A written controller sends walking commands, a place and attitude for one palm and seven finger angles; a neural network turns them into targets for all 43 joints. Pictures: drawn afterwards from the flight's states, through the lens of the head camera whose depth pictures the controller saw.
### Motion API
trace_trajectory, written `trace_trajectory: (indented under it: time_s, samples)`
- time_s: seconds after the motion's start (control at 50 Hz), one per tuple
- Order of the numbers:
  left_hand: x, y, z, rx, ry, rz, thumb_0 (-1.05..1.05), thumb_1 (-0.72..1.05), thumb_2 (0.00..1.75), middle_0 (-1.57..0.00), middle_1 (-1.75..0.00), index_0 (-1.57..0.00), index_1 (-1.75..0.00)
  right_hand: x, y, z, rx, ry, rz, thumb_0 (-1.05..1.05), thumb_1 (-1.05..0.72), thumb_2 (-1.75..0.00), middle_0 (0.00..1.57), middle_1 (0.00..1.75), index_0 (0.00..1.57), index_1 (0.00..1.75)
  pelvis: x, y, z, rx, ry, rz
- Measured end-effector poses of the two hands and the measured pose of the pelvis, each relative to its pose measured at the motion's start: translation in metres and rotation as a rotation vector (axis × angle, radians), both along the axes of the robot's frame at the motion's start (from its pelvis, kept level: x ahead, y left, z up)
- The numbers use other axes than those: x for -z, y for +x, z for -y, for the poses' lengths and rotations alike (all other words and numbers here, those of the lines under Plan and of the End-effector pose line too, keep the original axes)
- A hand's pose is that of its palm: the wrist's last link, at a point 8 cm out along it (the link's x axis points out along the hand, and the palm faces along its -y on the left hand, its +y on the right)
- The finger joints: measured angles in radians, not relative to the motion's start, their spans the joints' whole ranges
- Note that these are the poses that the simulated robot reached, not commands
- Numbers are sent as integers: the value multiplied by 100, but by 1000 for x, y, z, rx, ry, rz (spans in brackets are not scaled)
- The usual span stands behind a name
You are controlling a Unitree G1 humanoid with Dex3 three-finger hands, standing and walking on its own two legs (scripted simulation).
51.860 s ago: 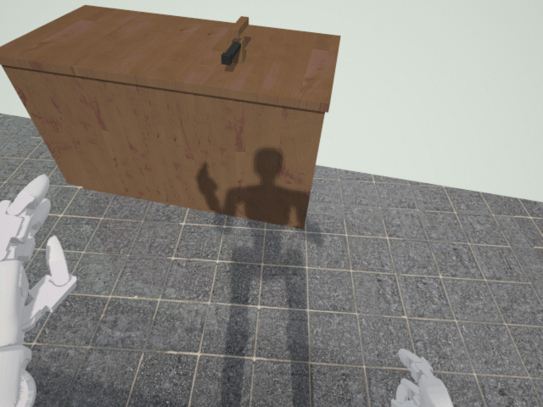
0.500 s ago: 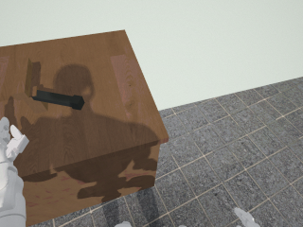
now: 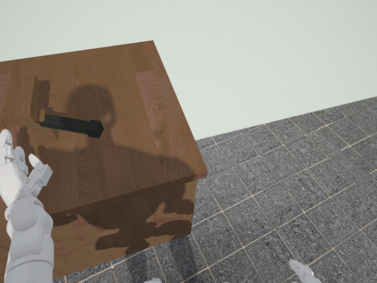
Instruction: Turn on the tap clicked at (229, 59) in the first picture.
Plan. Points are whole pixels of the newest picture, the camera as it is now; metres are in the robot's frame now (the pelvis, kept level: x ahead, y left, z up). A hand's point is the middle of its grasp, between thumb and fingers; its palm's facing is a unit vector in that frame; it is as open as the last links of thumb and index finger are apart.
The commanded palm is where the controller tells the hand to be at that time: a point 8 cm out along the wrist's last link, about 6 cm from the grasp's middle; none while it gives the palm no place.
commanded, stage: push the lever round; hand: left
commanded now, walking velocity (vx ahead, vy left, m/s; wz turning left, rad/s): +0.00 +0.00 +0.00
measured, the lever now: (94, 129) +0.42 +0.24 +0.07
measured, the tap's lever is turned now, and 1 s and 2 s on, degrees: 61 61 77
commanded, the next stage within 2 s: none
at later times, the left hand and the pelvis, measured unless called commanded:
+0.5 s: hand (65, 164) +0.33 +0.27 +0.06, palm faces +0.70 -0.71 -0.08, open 7.8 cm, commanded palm +0.28 +0.30 +0.07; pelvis +0.00 +0.00 +0.00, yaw +0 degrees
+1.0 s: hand (79, 154) +0.36 +0.25 +0.06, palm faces +0.78 -0.63 -0.08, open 7.8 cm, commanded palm +0.31 +0.27 +0.07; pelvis -0.01 -0.01 +0.00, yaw +1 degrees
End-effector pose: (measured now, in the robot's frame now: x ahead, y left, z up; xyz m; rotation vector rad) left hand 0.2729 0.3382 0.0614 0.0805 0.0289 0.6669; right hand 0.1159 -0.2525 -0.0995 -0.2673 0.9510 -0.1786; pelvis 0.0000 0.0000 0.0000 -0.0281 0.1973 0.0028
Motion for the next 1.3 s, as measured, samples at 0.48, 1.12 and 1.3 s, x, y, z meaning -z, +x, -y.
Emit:
trace_trajectory:
  time_s: [0.48,1.12,1.3]
  samples:
    - [-2,5,38,-106,3,15,1,90,90,-15,-15,-15,-15,2,5,-7,-22,28,3,1,-91,-89,21,30,20,30,-1,-3,2,-6,4,19]
    - [-4,37,79,-248,-10,-2,1,90,90,-15,-15,-14,-14,8,-11,-4,-15,36,-61,1,-91,-89,20,30,20,30,-1,-8,5,-10,7,12]
    - [-5,49,88,-285,-18,-15,1,90,90,-15,-15,-14,-14,13,-17,-7,-15,53,-96,1,-91,-89,20,30,20,30,0,-8,5,-11,6,6]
